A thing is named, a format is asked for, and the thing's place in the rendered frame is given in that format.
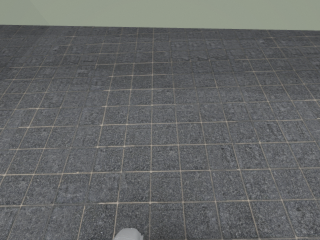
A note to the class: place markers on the robot left thigh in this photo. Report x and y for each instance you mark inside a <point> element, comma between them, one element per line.
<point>128,234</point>

